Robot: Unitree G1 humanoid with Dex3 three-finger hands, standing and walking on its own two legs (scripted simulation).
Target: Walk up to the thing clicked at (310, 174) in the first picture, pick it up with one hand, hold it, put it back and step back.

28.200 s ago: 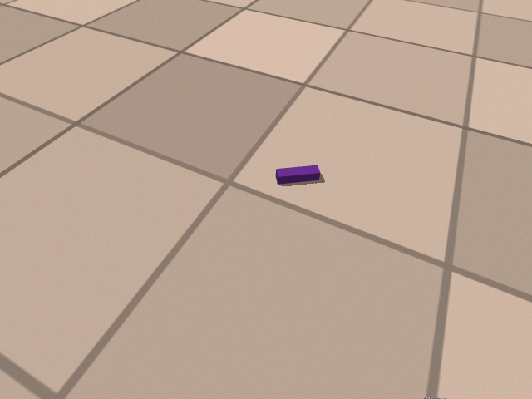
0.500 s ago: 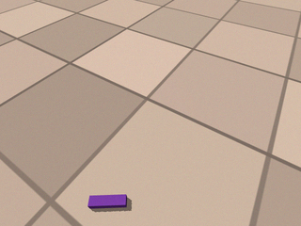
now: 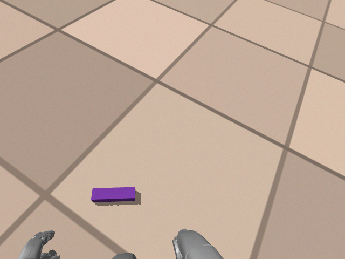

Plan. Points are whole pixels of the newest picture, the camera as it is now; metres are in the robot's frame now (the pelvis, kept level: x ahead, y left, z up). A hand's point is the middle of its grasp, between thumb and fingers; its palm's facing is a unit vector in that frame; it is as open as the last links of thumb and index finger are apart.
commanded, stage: walk up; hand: left
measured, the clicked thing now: (114, 194) +0.46 +0.22 -0.74
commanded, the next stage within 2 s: stand in 1.52 s
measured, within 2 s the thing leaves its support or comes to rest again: neither
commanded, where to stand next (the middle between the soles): +0.07 -0.02 m, yaw -1 degrees
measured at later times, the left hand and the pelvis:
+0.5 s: hand (78, 257) +0.14 +0.20 -0.11, palm faces -0.06 -0.90 -0.43, open 7.4 cm; pelvis +0.04 -0.06 +0.00, yaw -3 degrees
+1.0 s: hand out of the picture +0.12 +0.24 -0.16, palm faces -0.02 -0.94 -0.34, open 7.4 cm; pelvis +0.03 -0.02 +0.00, yaw -1 degrees
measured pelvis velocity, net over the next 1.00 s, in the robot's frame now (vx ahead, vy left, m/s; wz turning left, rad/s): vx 0.03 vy -0.02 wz -0.01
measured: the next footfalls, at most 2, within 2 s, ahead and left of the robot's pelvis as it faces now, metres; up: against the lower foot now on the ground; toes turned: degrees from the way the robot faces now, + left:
right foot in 0.30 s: +0.11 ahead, -0.18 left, +0.00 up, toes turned -5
left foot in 0.76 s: +0.09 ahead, +0.09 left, +0.00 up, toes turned -3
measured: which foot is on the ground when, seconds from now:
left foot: down 0.00-0.32, up 0.34-0.74, down 0.76-1.00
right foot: up 0.00-0.28, down 0.30-0.80, up 0.82-1.00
